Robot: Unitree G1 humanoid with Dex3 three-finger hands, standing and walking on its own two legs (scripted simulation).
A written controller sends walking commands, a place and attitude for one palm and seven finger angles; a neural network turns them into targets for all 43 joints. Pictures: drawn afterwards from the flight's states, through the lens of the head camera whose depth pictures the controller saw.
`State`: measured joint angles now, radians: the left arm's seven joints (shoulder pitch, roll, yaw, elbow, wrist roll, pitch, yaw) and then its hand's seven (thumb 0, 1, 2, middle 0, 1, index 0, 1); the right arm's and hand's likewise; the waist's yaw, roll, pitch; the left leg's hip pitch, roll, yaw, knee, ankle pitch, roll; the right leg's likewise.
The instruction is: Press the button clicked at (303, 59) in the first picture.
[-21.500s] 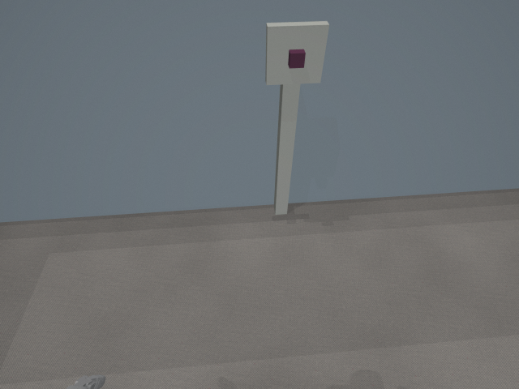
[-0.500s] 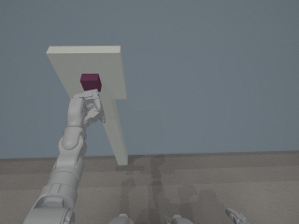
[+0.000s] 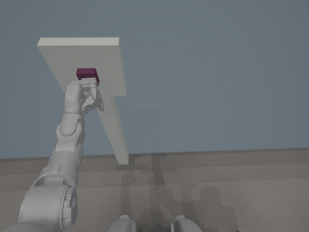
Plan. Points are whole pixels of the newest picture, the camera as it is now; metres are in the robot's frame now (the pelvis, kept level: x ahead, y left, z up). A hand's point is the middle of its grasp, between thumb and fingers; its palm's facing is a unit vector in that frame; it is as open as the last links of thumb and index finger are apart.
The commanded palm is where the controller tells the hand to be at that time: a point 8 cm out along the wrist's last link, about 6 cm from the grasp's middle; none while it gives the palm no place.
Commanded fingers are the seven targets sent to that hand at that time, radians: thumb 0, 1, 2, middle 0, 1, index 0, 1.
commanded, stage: press the button with the knuckle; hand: left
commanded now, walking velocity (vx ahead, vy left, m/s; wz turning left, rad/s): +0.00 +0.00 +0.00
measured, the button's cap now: (88, 75) +0.49 +0.17 +0.10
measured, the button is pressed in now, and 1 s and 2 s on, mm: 7 3 0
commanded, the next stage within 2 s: hold the button down briefly in 0.24 s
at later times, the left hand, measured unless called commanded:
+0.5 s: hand (99, 96) +0.45 +0.14 +0.07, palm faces -0.01 -1.00 -0.03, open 3.4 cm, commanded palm +0.46 +0.20 +0.07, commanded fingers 0.00 0.90 0.90 -1.30 -1.50 -1.30 -1.50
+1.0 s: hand (99, 99) +0.44 +0.14 +0.07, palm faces +0.01 -1.00 -0.02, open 3.5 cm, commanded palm +0.41 +0.20 +0.07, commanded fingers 0.00 0.90 0.90 -1.30 -1.50 -1.30 -1.50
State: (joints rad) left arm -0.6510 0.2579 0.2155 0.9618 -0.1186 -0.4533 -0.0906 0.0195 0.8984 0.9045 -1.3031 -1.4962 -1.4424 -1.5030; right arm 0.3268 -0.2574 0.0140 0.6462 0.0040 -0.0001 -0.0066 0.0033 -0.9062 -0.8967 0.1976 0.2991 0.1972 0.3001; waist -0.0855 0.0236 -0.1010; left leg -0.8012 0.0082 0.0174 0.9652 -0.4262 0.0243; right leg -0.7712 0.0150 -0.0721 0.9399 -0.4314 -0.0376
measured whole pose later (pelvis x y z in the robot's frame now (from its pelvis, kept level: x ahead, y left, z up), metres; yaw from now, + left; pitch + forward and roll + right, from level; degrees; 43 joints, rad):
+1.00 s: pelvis -0.03 +0.01 -0.01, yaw +0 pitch +16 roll -2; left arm -0.75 0.28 0.23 1.06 -0.10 -0.47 -0.07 0.02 0.89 0.91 -1.30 -1.50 -1.49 -1.50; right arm 0.37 -0.27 0.03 0.63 -0.01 -0.01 0.00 0.00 -0.91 -0.90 0.20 0.30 0.20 0.30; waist -0.11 0.02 -0.10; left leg -0.88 0.00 0.02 1.00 -0.40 0.04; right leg -0.84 0.01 -0.07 0.97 -0.40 -0.03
